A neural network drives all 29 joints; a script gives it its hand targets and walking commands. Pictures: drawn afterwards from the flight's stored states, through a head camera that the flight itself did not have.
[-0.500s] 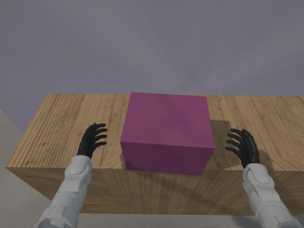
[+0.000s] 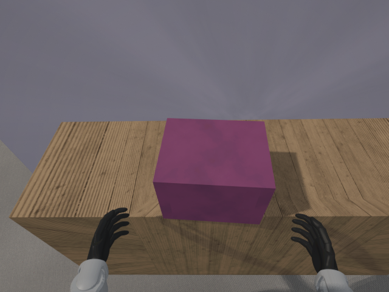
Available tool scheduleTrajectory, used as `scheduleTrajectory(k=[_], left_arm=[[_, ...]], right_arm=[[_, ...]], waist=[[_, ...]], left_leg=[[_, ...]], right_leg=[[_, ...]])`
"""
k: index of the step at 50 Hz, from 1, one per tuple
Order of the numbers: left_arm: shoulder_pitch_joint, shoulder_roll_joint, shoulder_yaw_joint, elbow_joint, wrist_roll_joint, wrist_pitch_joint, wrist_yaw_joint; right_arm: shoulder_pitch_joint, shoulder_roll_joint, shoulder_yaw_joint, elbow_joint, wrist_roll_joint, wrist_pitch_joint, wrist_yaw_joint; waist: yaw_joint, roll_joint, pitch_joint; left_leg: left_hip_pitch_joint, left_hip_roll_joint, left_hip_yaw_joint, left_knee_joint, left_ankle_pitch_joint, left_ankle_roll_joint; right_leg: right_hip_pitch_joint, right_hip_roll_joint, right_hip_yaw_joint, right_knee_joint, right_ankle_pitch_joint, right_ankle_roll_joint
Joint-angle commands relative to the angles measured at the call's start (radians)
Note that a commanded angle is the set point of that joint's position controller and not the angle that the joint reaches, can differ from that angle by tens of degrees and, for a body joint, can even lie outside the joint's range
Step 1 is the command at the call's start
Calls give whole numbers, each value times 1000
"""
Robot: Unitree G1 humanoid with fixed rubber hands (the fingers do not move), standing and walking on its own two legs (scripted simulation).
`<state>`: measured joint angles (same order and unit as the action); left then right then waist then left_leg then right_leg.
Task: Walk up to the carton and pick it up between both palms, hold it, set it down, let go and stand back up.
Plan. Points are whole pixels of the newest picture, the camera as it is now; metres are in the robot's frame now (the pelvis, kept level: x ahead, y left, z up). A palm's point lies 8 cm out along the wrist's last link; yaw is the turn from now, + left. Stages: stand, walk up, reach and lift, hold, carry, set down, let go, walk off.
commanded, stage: set down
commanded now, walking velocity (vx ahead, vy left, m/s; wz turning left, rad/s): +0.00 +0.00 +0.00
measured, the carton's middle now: (212, 170) +0.41 -0.01 -0.04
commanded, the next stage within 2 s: let go in 1.12 s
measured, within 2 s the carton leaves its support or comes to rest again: neither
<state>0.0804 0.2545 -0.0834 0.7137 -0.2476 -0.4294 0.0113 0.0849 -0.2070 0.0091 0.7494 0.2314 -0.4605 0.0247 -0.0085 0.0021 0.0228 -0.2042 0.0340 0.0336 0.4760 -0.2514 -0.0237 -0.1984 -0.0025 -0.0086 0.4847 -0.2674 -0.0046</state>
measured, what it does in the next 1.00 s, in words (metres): stands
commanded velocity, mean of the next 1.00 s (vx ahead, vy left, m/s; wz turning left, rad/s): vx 0.00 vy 0.00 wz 0.00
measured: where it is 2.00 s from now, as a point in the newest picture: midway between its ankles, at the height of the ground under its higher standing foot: outside the picture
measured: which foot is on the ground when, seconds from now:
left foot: down 0.00-1.00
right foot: down 0.00-1.00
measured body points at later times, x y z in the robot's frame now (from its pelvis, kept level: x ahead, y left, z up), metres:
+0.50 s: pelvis +0.01 +0.00 +0.01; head +0.00 +0.01 +0.46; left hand +0.21 +0.23 -0.05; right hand +0.20 -0.22 -0.05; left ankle +0.00 +0.13 -0.74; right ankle +0.00 -0.12 -0.74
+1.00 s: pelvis +0.01 +0.00 +0.01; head +0.01 +0.01 +0.46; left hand +0.18 +0.23 -0.07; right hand +0.18 -0.22 -0.07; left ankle +0.00 +0.13 -0.74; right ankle +0.00 -0.12 -0.74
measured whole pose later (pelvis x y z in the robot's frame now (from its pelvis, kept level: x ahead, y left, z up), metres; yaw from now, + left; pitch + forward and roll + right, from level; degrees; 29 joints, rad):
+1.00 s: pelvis +0.01 +0.00 +0.01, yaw -1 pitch -4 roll +0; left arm 0.21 0.21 0.01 0.52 -0.03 0.04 -0.01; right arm 0.19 -0.16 -0.01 0.71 0.03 -0.23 0.00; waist 0.03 -0.01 0.07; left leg -0.05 0.04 0.05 0.34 -0.21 -0.02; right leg -0.04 0.01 0.00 0.33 -0.21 -0.01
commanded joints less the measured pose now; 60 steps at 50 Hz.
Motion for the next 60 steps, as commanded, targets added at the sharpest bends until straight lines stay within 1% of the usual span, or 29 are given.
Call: scheduleTrajectory(k=[1,8,11,15,21,22,23,24,26,28,33,42,52,53,54,56,60], left_arm=[[-157,130,47,-111,6,-11,-4],[-93,111,73,-124,58,109,-26],[-81,101,81,-145,79,154,-31],[-74,94,87,-193,101,205,-25],[-40,85,99,-241,138,273,-14],[-69,112,95,-398,77,224,3],[-25,88,71,-301,89,216,11],[-16,87,88,-269,108,221,7],[-1,75,95,-242,132,250,-8],[11,68,102,-251,145,275,-15],[34,53,112,-282,178,327,-15],[54,48,122,-323,212,405,-11],[63,45,128,-310,234,481,-16],[46,46,115,-285,254,505,-14],[31,43,112,-292,258,523,-11],[17,40,104,-311,254,540,1],[22,54,110,-321,244,532,7]], right_arm=[[-157,-106,-24,-104,-14,-32,-6],[-100,-93,0,-73,-35,13,-25],[-85,-86,-5,-75,-58,35,-30],[-76,-73,-18,-106,-90,65,-32],[-45,-54,-32,-132,-136,108,-32],[-77,-94,-106,-292,-105,84,-30],[-50,-76,-67,-215,-108,96,-23],[-35,-64,-60,-182,-113,109,-21],[-15,-62,-47,-150,-122,122,-25],[-6,-63,-41,-146,-126,127,-28],[8,-64,-38,-145,-138,143,-26],[27,-56,-47,-158,-183,179,-25],[36,-50,-49,-141,-221,219,-28],[25,-59,-61,-72,-241,230,-27],[12,-61,-68,-64,-250,235,-23],[-6,-62,-82,-79,-264,234,-17],[-5,-63,-82,-105,-267,221,-12]], waist=[[11,-11,-154],[23,-8,-101],[23,-6,-71],[26,-3,-54],[28,1,-52],[30,-19,-122],[15,-5,-94],[25,5,-79],[30,1,-59],[35,0,-59],[35,10,-54],[34,9,-41],[30,5,-32],[11,36,-16],[13,44,-6],[14,33,-13],[19,-7,-57]], left_leg=[[124,-44,-13,-42,140,-24],[194,-45,3,-76,231,-28],[208,-45,11,-96,228,-27],[216,-42,19,-115,217,-24],[227,-39,30,-130,227,-20],[198,-31,33,-120,248,-15],[204,-29,29,-124,249,-15],[208,-30,26,-124,258,-18],[211,-35,28,-125,265,-17],[222,-36,30,-124,288,-18],[248,-36,30,-127,334,-23],[246,-36,39,-137,321,-19],[247,-38,44,-135,310,-15],[269,-30,41,-142,277,-27],[273,-25,41,-148,255,-25],[262,-20,42,-147,227,-20],[257,-28,49,-123,261,-16]], right_leg=[[-39,10,32,-104,111,-7],[10,16,29,-149,177,-10],[15,16,25,-172,160,-13],[18,15,19,-192,133,-16],[37,15,13,-205,138,-15],[59,23,15,-186,170,-12],[48,22,19,-186,177,-21],[54,18,20,-192,180,-25],[63,15,22,-199,188,-21],[66,17,19,-203,195,-19],[61,24,8,-219,203,-22],[60,24,-1,-232,190,-15],[57,24,-13,-231,178,-8],[25,33,-28,-225,139,-12],[9,37,-36,-227,103,-15],[-3,35,-41,-221,88,-15],[22,29,-32,-202,170,-4]])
